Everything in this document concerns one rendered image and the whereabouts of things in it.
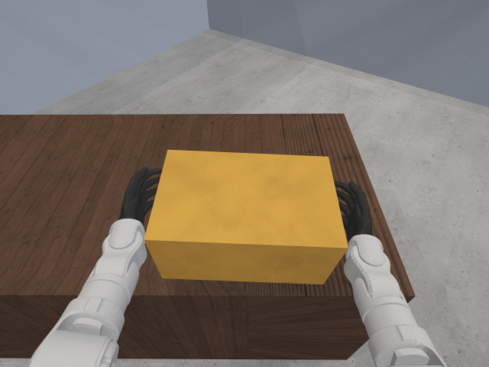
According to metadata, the left robot hand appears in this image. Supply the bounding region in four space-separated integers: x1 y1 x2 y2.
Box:
119 167 162 225

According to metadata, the pedestal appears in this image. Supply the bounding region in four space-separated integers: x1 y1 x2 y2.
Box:
0 113 416 360

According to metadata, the left robot forearm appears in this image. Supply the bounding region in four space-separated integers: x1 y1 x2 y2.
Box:
27 219 147 367

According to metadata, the carton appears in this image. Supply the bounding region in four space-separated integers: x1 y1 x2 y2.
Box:
144 150 348 284

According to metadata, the right robot hand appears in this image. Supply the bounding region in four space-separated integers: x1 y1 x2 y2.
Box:
334 181 374 242

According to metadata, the right robot forearm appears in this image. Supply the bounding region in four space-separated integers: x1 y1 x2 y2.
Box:
344 234 448 367

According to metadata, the left robot upper arm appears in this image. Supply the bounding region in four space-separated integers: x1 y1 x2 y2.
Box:
32 330 119 367

